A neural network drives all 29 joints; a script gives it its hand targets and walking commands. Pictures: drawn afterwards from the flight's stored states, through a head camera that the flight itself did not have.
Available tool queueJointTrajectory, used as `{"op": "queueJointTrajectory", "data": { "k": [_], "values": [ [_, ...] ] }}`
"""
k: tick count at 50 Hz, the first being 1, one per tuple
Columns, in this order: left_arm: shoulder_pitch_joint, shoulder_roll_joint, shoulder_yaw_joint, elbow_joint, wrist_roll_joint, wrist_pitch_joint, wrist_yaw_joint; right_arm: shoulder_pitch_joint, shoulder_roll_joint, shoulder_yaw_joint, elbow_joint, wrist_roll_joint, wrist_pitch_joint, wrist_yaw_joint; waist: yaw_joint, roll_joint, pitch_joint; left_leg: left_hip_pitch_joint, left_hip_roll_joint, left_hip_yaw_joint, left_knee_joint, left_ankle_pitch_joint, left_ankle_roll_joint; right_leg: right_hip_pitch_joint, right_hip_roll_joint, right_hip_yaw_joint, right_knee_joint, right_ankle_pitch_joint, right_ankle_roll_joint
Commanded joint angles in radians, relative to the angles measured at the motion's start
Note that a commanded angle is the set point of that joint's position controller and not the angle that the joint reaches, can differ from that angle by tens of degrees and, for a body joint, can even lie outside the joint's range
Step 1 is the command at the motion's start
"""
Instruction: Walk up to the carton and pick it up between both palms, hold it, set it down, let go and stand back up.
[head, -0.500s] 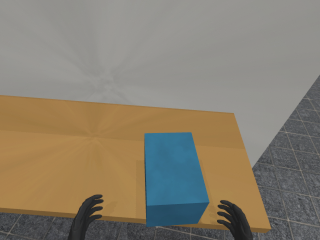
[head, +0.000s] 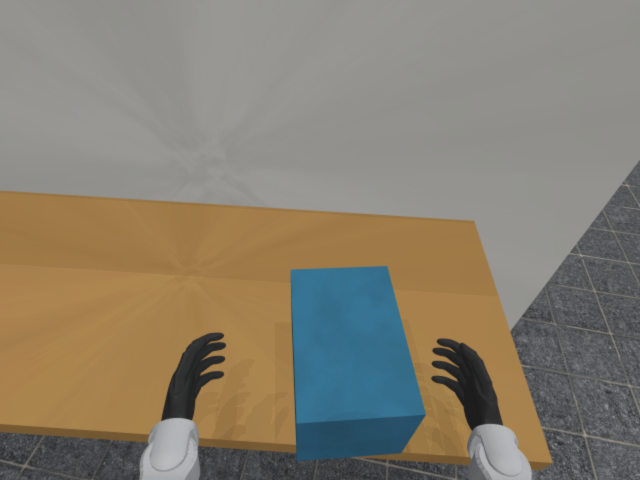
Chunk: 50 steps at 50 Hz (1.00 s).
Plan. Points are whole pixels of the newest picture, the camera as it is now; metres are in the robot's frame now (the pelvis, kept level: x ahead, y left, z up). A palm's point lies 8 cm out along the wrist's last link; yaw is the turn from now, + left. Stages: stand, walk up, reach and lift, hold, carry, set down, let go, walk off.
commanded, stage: reach and lift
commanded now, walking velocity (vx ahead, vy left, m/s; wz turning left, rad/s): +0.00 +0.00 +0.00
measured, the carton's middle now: (344, 358) +0.36 -0.03 -0.13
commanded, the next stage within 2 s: none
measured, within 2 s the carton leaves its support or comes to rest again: neither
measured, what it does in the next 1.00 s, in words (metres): stands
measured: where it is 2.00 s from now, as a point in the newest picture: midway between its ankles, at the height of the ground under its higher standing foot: outside the picture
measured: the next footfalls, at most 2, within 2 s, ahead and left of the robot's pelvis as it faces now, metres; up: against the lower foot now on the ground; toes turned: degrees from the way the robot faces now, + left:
none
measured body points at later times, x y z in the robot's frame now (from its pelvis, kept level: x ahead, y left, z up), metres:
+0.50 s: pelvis -0.01 +0.01 +0.00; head +0.01 +0.01 +0.45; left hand +0.33 +0.18 +0.01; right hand +0.34 -0.18 +0.00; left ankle -0.03 +0.13 -0.74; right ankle -0.02 -0.12 -0.74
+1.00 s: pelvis -0.03 -0.01 -0.03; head +0.02 -0.02 +0.42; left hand +0.38 +0.18 +0.03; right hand +0.41 -0.17 +0.03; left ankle -0.03 +0.13 -0.74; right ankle -0.02 -0.12 -0.74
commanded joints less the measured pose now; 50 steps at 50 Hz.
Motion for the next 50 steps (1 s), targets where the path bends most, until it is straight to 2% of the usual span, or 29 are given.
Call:
{"op": "queueJointTrajectory", "data": {
  "k": [1,4,6,7,8,10,12,14,15,16,17,18,20,21,24,25,26,28,32,36,41,46,50],
  "values": [
    [-0.184,0.052,0.047,-0.143,0.003,-0.027,-0.010,-0.205,-0.067,-0.005,-0.152,0.000,-0.029,-0.016,0.001,-0.065,-0.196,0.005,-0.055,0.026,-0.028,0.379,-0.014,0.135,0.004,0.034,-0.026,0.460,-0.001],
    [-0.262,0.073,0.058,-0.117,-0.014,-0.027,-0.014,-0.282,-0.064,-0.028,-0.185,-0.026,-0.014,-0.028,-0.010,-0.096,-0.202,-0.050,-0.062,0.034,-0.041,0.280,0.002,0.143,-0.006,0.042,-0.019,0.419,0.016],
    [-0.367,0.080,0.050,-0.132,-0.029,-0.034,-0.001,-0.353,-0.055,-0.035,-0.199,-0.023,0.002,-0.026,-0.004,-0.063,-0.243,-0.067,-0.056,0.037,-0.050,0.223,0.004,0.114,-0.012,0.044,-0.018,0.349,0.012],
    [-0.362,0.078,0.049,-0.119,-0.036,-0.036,0.006,-0.354,-0.051,-0.033,-0.202,-0.025,0.009,-0.026,-0.005,-0.067,-0.258,-0.062,-0.053,0.036,-0.039,0.234,0.004,0.109,-0.009,0.043,-0.016,0.342,0.010],
    [-0.366,0.076,0.048,-0.148,-0.033,-0.042,0.014,-0.351,-0.057,-0.040,-0.233,-0.025,0.005,-0.027,-0.004,-0.048,-0.307,-0.044,-0.052,0.037,-0.028,0.277,-0.004,0.107,-0.004,0.038,-0.011,0.369,0.008],
    [-0.425,0.083,0.057,-0.140,-0.019,-0.043,0.022,-0.397,-0.055,-0.033,-0.193,-0.008,0.016,-0.030,0.001,0.009,-0.344,-0.023,-0.051,0.035,-0.010,0.324,-0.019,0.089,-0.002,0.033,-0.005,0.392,0.002],
    [-0.483,0.090,0.067,-0.088,-0.016,-0.030,0.024,-0.453,-0.057,-0.036,-0.138,-0.007,0.033,-0.035,-0.006,0.029,-0.355,-0.030,-0.051,0.034,-0.002,0.317,-0.022,0.061,-0.005,0.034,-0.004,0.380,0.001],
    [-0.482,0.071,0.069,-0.073,-0.015,-0.020,0.027,-0.466,-0.069,-0.038,-0.118,-0.001,0.045,-0.037,0.002,0.013,-0.380,-0.013,-0.039,0.027,0.004,0.340,-0.027,0.037,0.009,0.020,-0.004,0.351,-0.003],
    [-0.488,0.062,0.060,-0.060,-0.015,-0.011,0.023,-0.476,-0.074,-0.039,-0.098,0.005,0.051,-0.038,-0.009,0.025,-0.381,0.013,-0.038,0.023,0.017,0.386,-0.036,0.026,0.014,0.015,-0.011,0.373,-0.008],
    [-0.489,0.051,0.054,-0.076,-0.012,-0.007,0.023,-0.486,-0.089,-0.044,-0.100,0.010,0.050,-0.038,-0.011,0.040,-0.432,0.041,-0.035,0.021,0.027,0.431,-0.046,0.015,0.022,0.007,-0.017,0.382,-0.014],
    [-0.511,0.051,0.055,-0.039,-0.011,0.004,0.021,-0.518,-0.097,-0.039,-0.073,0.015,0.056,-0.039,-0.008,0.043,-0.411,0.044,-0.033,0.020,0.035,0.454,-0.052,-0.004,0.025,0.007,-0.021,0.384,-0.021],
    [-0.527,0.046,0.055,-0.020,-0.011,0.010,0.021,-0.545,-0.109,-0.040,-0.045,0.019,0.062,-0.037,-0.004,0.045,-0.425,0.050,-0.029,0.017,0.039,0.453,-0.055,-0.029,0.030,-0.002,-0.024,0.356,-0.025],
    [-0.542,0.033,0.056,0.029,-0.021,0.027,0.023,-0.587,-0.125,-0.043,-0.021,0.014,0.077,-0.038,-0.010,0.005,-0.407,0.041,-0.022,0.013,0.037,0.443,-0.047,-0.046,0.035,-0.007,-0.032,0.337,-0.022],
    [-0.556,0.032,0.062,0.043,-0.023,0.034,0.022,-0.601,-0.126,-0.034,-0.011,0.023,0.084,-0.038,-0.001,-0.003,-0.410,0.048,-0.021,0.014,0.036,0.445,-0.044,-0.054,0.036,-0.010,-0.035,0.328,-0.021],
    [-0.650,0.035,0.072,0.120,-0.033,0.051,0.026,-0.701,-0.127,-0.038,0.045,0.013,0.112,-0.042,0.000,-0.042,-0.367,-0.002,-0.019,0.011,0.025,0.375,-0.032,-0.082,0.035,-0.012,-0.041,0.257,-0.018],
    [-0.549,0.009,0.062,0.102,-0.031,0.034,0.023,-0.601,-0.128,-0.017,0.058,0.031,0.100,-0.039,0.018,-0.074,-0.399,0.062,-0.017,-0.012,0.063,0.491,-0.042,-0.077,0.048,-0.024,-0.030,0.329,-0.018],
    [-0.620,0.024,0.072,0.103,-0.028,0.018,0.018,-0.658,-0.138,-0.014,0.049,0.041,0.090,-0.042,0.015,-0.036,-0.450,0.058,-0.020,-0.004,0.078,0.525,-0.053,-0.109,0.043,-0.014,-0.031,0.355,-0.021],
    [-0.691,0.049,0.093,0.121,-0.016,0.004,0.023,-0.729,-0.144,-0.012,0.071,0.048,0.084,-0.042,0.013,-0.014,-0.474,0.027,-0.026,0.000,0.090,0.517,-0.061,-0.107,0.042,-0.016,-0.013,0.375,-0.017],
    [-0.851,0.071,0.091,0.164,-0.042,-0.024,0.044,-0.852,-0.144,-0.009,0.076,0.068,0.098,-0.042,0.018,0.007,-0.548,-0.064,-0.030,0.007,0.105,0.405,-0.057,-0.156,0.032,-0.012,0.020,0.304,-0.013],
    [-0.987,0.097,0.065,0.271,-0.114,-0.060,0.054,-0.955,-0.146,0.008,0.106,0.092,0.140,-0.046,0.017,0.025,-0.647,-0.146,-0.031,0.010,0.144,0.327,-0.057,-0.231,0.021,-0.005,0.063,0.246,-0.018],
    [-1.110,0.130,0.054,0.460,-0.176,-0.083,0.034,-1.078,-0.156,0.034,0.220,0.112,0.164,-0.060,0.011,0.000,-0.732,-0.227,-0.028,0.002,0.214,0.350,-0.054,-0.308,0.016,-0.006,0.126,0.269,-0.017],
    [-1.190,0.173,0.063,0.622,-0.194,-0.091,0.000,-1.178,-0.174,0.053,0.335,0.131,0.149,-0.070,0.001,-0.051,-0.766,-0.304,-0.033,0.004,0.254,0.379,-0.046,-0.310,0.016,-0.014,0.177,0.342,0.012],
    [-1.196,0.187,0.073,0.709,-0.181,-0.106,-0.019,-1.191,-0.164,0.066,0.421,0.143,0.124,-0.071,-0.005,-0.071,-0.745,-0.367,-0.038,0.006,0.258,0.367,-0.040,-0.317,0.011,-0.016,0.194,0.343,0.026]
  ]
}}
